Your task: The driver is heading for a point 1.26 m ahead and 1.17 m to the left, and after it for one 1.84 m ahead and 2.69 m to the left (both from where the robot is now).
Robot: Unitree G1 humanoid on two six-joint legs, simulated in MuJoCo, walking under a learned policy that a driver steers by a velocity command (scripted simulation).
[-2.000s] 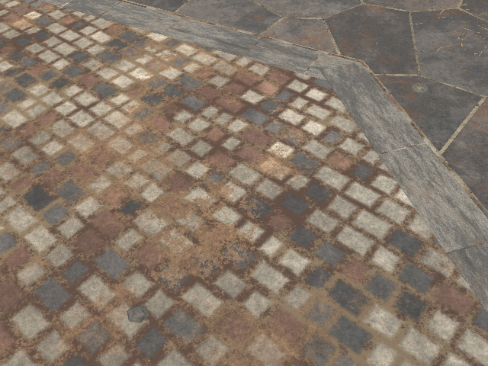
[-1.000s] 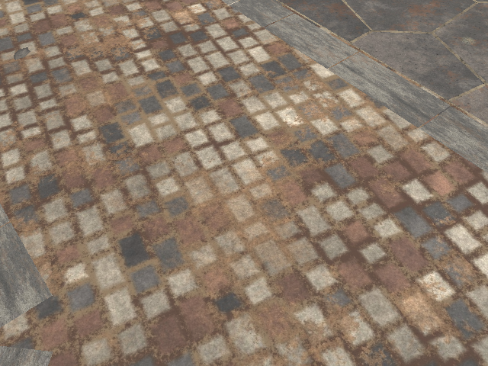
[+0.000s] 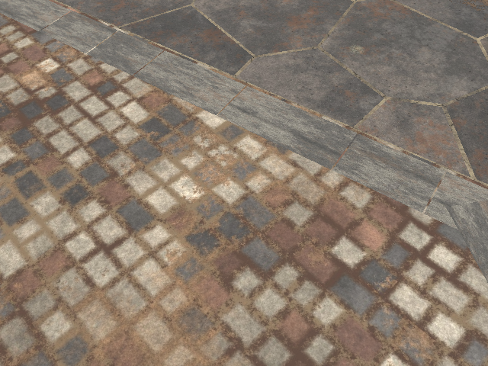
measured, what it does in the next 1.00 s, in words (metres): steps on the spot, turning left: left foot, then right foot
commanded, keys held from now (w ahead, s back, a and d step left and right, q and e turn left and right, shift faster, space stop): q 1.00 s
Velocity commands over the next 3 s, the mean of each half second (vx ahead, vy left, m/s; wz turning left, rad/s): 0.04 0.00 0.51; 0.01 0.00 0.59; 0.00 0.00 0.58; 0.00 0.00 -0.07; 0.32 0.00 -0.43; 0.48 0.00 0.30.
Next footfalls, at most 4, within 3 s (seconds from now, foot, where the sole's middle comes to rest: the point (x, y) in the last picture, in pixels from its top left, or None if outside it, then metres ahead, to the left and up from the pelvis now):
0.20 left None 0.05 0.12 -0.78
0.74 right None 0.09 -0.06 -0.78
1.20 left None -0.05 0.10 -0.78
1.70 right None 0.11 -0.01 -0.78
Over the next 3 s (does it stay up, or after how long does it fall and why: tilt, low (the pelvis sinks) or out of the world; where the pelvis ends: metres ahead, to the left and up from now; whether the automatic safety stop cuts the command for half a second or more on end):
stays up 0.37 0.22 -0.03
